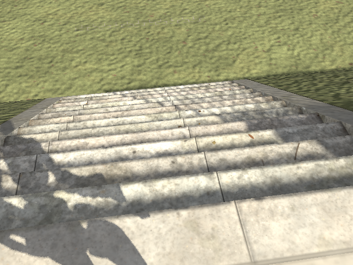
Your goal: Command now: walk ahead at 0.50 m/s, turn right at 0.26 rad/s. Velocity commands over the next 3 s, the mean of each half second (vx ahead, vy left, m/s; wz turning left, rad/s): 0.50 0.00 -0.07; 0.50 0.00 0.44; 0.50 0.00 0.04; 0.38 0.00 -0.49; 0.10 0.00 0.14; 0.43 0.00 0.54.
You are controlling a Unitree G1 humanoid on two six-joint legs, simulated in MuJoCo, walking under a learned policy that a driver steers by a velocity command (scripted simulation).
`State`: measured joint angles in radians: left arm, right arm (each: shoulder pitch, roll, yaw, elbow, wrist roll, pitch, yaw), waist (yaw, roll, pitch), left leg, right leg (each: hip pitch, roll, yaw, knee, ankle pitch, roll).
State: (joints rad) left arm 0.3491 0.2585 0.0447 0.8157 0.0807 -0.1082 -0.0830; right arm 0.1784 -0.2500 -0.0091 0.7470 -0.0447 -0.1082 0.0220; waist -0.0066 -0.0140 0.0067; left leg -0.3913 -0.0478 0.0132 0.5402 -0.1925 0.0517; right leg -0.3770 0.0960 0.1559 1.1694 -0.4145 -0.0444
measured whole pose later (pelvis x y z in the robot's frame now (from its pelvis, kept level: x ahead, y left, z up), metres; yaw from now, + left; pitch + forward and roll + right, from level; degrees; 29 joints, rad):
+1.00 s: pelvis +0.53 +0.03 -0.01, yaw +15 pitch +2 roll +0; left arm 0.35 0.22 0.00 0.94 0.08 -0.11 -0.03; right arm 0.23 -0.24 -0.06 0.86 -0.05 -0.14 0.04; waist -0.02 -0.01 -0.04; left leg -0.44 -0.07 0.03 0.66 -0.27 0.08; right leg -0.25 -0.08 -0.03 1.09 -0.54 0.03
